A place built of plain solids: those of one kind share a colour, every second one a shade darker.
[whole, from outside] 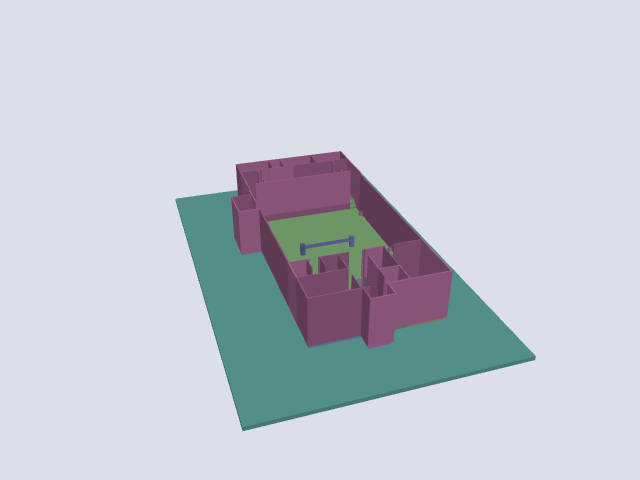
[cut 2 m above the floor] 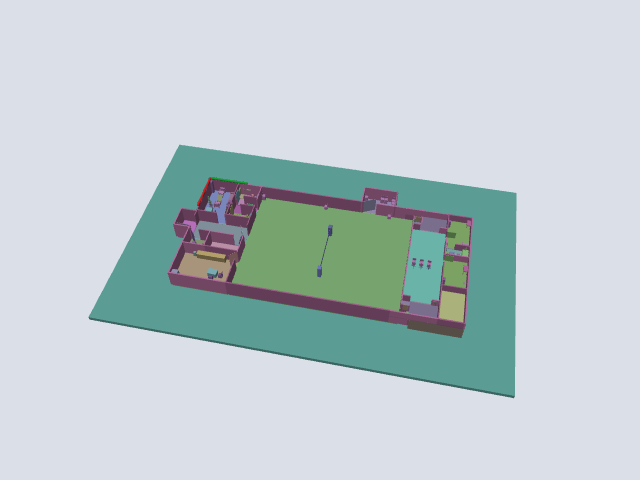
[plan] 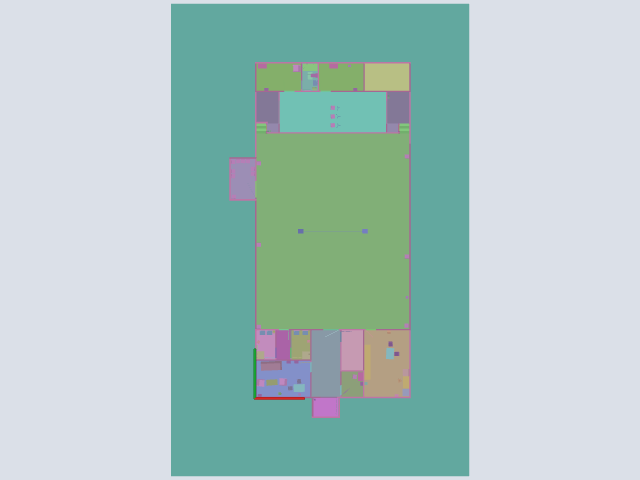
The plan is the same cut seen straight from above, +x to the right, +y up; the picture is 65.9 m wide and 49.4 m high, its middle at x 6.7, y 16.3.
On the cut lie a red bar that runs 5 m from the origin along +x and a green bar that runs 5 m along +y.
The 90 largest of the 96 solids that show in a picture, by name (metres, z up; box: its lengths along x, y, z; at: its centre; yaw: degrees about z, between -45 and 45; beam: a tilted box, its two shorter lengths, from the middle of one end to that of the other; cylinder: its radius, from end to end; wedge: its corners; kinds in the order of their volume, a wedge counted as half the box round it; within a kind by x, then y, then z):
{
 "under_1": {"box": [30.69, 48.64, 0.5], "at": [6.71, 16.3, -1.22]},
 "floor_main_hall_1": {"box": [15.73, 20.12, 0.67], "at": [8.03, 17.2, -0.33]},
 "floor_base_1": {"box": [16.05, 6.16, 1.82], "at": [8.03, 31.54, -0.06]},
 "wall_1": {"box": [0.16, 4.15, 6.05], "at": [-2.56, 22.59, 2.73]},
 "wall_2": {"box": [2.8, 0.16, 6.05], "at": [-1.24, 20.43, 2.73]},
 "wall_3": {"box": [2.8, 0.16, 6.05], "at": [-1.24, 24.74, 2.73]},
 "wall_4": {"box": [0.16, 3.72, 6.05], "at": [0.08, 2.02, 2.73]},
 "wall_5": {"box": [0.16, 3.0, 6.05], "at": [0.08, 5.51, 2.73]},
 "wall_6": {"box": [0.16, 13.21, 6.05], "at": [0.08, 13.74, 2.73]},
 "wall_7": {"box": [0.16, 1.38, 6.05], "at": [0.08, 25.51, 2.73]},
 "wall_8": {"box": [0.16, 5.33, 5.04], "at": [0.08, 28.86, 3.49]},
 "wall_9": {"box": [0.16, 2.8, 5.04], "at": [0.08, 33.06, 3.49]},
 "wall_10": {"box": [0.13, 2.3, 6.05], "at": [0.1, 23.51, 2.73]},
 "wall_11": {"box": [2.48, 0.13, 6.05], "at": [1.24, 7.08, 2.73]},
 "wall_12": {"box": [3.03, 0.13, 5.04], "at": [1.51, 31.59, 3.49]},
 "wall_13": {"box": [0.13, 1.8, 6.05], "at": [2.16, 6.11, 2.73]},
 "wall_14": {"box": [0.13, 0.87, 5.04], "at": [2.48, 27.82, 3.49]},
 "wall_15": {"box": [0.13, 0.87, 5.04], "at": [2.48, 31.09, 3.49]},
 "wall_16": {"box": [5.82, 0.13, 6.05], "at": [2.91, 3.94, 2.73]},
 "wall_17": {"box": [6.02, 0.031, 6.05], "at": [3.01, 0.01, 2.73]},
 "wall_18": {"box": [6.74, 0.13, 6.05], "at": [3.37, 0.1, 2.73]},
 "wall_19": {"box": [0.13, 1.8, 6.05], "at": [3.69, 6.11, 2.73]},
 "wall_20": {"box": [0.13, 1.75, 5.04], "at": [4.8, 33.59, 3.49]},
 "wall_21": {"box": [3.56, 0.13, 6.05], "at": [5.26, 7.08, 2.73]},
 "wall_22": {"box": [2.67, 0.13, 5.04], "at": [5.42, 31.59, 3.49]},
 "wall_23": {"box": [0.13, 2.52, 6.05], "at": [5.75, 1.42, 2.73]},
 "wall_24": {"box": [0.13, 3.0, 6.05], "at": [5.75, 5.51, 2.73]},
 "wall_25": {"box": [0.16, 1.86, 6.05], "at": [5.94, -0.93, 2.73]},
 "wall_26": {"box": [0.13, 2.8, 5.04], "at": [6.54, 33.06, 3.49]},
 "wall_27": {"box": [2.89, 0.16, 6.05], "at": [7.3, -1.94, 2.73]},
 "wall_28": {"box": [13.71, 0.13, 5.04], "at": [8.03, 27.32, 3.49]},
 "wall_29": {"box": [13.71, 0.16, 1.27], "at": [8.03, 27.34, 0.34]},
 "wall_30": {"box": [16.05, 0.16, 5.04], "at": [8.03, 34.54, 3.49]},
 "wall_31": {"box": [0.16, 1.86, 6.05], "at": [8.67, -0.93, 2.73]},
 "wall_32": {"box": [0.13, 1.4, 6.05], "at": [8.86, 2.06, 2.73]},
 "wall_33": {"box": [0.13, 2.92, 6.05], "at": [8.86, 4.35, 2.73]},
 "wall_34": {"box": [0.13, 0.15, 6.05], "at": [8.86, 6.93, 2.73]},
 "wall_35": {"box": [2.47, 0.13, 6.05], "at": [10.03, 2.83, 2.73]},
 "wall_36": {"box": [2.77, 0.13, 6.05], "at": [10.03, 7.08, 2.73]},
 "wall_37": {"box": [0.13, 2.6, 6.05], "at": [11.2, 1.46, 2.73]},
 "wall_38": {"box": [0.13, 4.12, 6.05], "at": [11.2, 4.95, 2.73]},
 "wall_39": {"box": [0.13, 2.8, 5.04], "at": [11.24, 33.06, 3.49]},
 "wall_40": {"box": [8.25, 0.13, 5.04], "at": [11.93, 31.59, 3.49]},
 "wall_41": {"box": [7.61, 0.13, 6.05], "at": [12.24, 0.1, 2.73]},
 "wall_42": {"box": [7.46, 0.031, 6.05], "at": [12.32, 0.01, 2.73]},
 "wall_43": {"box": [0.13, 0.87, 5.04], "at": [13.56, 27.82, 3.49]},
 "wall_44": {"box": [3.59, 0.13, 6.05], "at": [14.26, 7.08, 2.73]},
 "wall_45": {"box": [0.16, 6.85, 6.05], "at": [15.97, 3.58, 2.73]},
 "wall_46": {"box": [0.16, 19.06, 6.05], "at": [15.97, 16.67, 2.73]},
 "wall_47": {"box": [0.16, 2.1, 1.27], "at": [15.97, 27.25, 0.34]},
 "wall_48": {"box": [0.16, 5.33, 5.04], "at": [15.97, 28.86, 3.49]},
 "wall_49": {"box": [0.16, 2.8, 5.04], "at": [15.97, 33.06, 3.49]},
 "floor_kitchen_1": {"box": [4.63, 6.85, 0.67], "at": [13.57, 3.58, -0.33]},
 "floor_bar_room_1": {"box": [5.53, 3.72, 0.67], "at": [2.92, 2.02, -0.33]},
 "floor_vestibule_1": {"box": [2.97, 6.85, 0.67], "at": [7.3, 3.58, -0.33]},
 "floor_stack_store_1": {"box": [2.51, 4.15, 0.67], "at": [-1.23, 22.59, -0.33]},
 "floor_cloakroom_1": {"box": [2.21, 4.12, 0.67], "at": [10.03, 4.95, -0.33]},
 "upper_floor_stage_1": {"box": [10.95, 4.14, 0.12], "at": [8.03, 29.46, 0.91]},
 "floor_gents_wc_1": {"box": [1.94, 3.0, 0.67], "at": [4.72, 5.51, -0.33]},
 "floor_ladies_wc_1": {"box": [1.94, 3.0, 0.67], "at": [1.13, 5.51, -0.33]},
 "floor_ticket_office_1": {"box": [2.21, 2.6, 0.67], "at": [10.03, 1.46, -0.33]},
 "upper_floor_dressing_room_1": {"box": [4.58, 2.8, 0.12], "at": [2.45, 33.06, 0.91]},
 "upper_floor_dressing_room_2": {"box": [4.58, 2.8, 0.12], "at": [8.89, 33.06, 0.91]},
 "floor_wc_lobby_1": {"box": [1.4, 3.0, 0.67], "at": [2.92, 5.51, -0.33]},
 "floor_porch_1": {"box": [2.57, 1.89, 0.5], "at": [7.3, -0.92, -0.42]},
 "upper_floor_wing_1": {"box": [2.26, 3.23, 0.12], "at": [1.29, 29.91, 0.91]},
 "upper_floor_wing_2": {"box": [1.25, 0.91, 0.12], "at": [1.79, 27.84, 0.91]},
 "upper_floor_wing_3": {"box": [1.25, 0.91, 0.12], "at": [14.26, 27.84, 0.91]},
 "upper_floor_wing_4": {"box": [2.26, 3.23, 0.12], "at": [14.76, 29.91, 0.91]},
 "counter_run_1": {"box": [0.61, 3.6, 0.78], "at": [11.57, 3.72, 0.49]},
 "counter_run_2": {"box": [0.64, 3.6, 0.038], "at": [11.59, 3.72, 0.9]},
 "upper_floor_scenery_store_1": {"box": [4.58, 2.8, 0.12], "at": [13.6, 33.06, 0.91]},
 "fridge_1": {"box": [0.7, 0.75, 1.72], "at": [15.53, 0.63, 0.86]},
 "sofa_1": {"box": [2.16, 0.23, 0.39], "at": [1.68, 3.71, 0.65], "yaw": 2.1},
 "sofa_2": {"box": [2.16, 0.93, 0.34], "at": [1.69, 3.35, 0.28], "yaw": 2.1},
 "badminton_net_1": {"box": [0.55, 0.45, 1.55], "at": [4.72, 17.2, 0.78]},
 "badminton_net_2": {"box": [6.36, 0.03, 0.52], "at": [8.03, 17.2, 1.04]},
 "badminton_net_3": {"box": [0.55, 0.45, 1.55], "at": [11.33, 17.2, 0.78]},
 "upper_floor_players_wc_1": {"box": [1.6, 2.8, 0.12], "at": [5.67, 33.06, 0.91]},
 "bathtub_1": {"box": [1.52, 0.76, 0.41], "at": [5.69, 34.07, 1.18]},
 "range_cooker_1": {"box": [0.65, 0.76, 0.94], "at": [15.55, 2.65, 0.47]},
 "billy_1": {"box": [0.42, 0.28, 2.02], "at": [0.5, 0.31, 1.01]},
 "wall_foot_1": {"box": [13.71, 0.13, 0.13], "at": [8.03, 27.32, 0.92]},
 "leaf_dressing_room_door_1": {"box": [0.05, 1.05, 2.1], "at": [3.0, 32.18, 2.02], "yaw": 3.0},
 "leaf_dressing_room_door_2": {"box": [0.05, 1.05, 2.1], "at": [6.78, 32.18, 2.02], "yaw": -3.0},
 "leaf_stack_store_door_1": {"box": [0.05, 1.7, 2.1], "at": [-0.36, 21.42, 1.05], "yaw": 27.0},
 "shower_1": {"box": [0.8, 0.8, 0.1], "at": [0.57, 4.46, 0.0]},
 "shower_2": {"box": [0.8, 0.8, 0.1], "at": [5.28, 4.43, 0.0]},
 "leaf_kitchen_door_1": {"box": [1.05, 0.05, 2.1], "at": [11.79, 6.65, 1.05], "yaw": -44.0},
 "leaf_ladies_wc_door_1": {"box": [1.05, 0.05, 2.1], "at": [1.57, 4.17, 1.05], "yaw": -1.0}
}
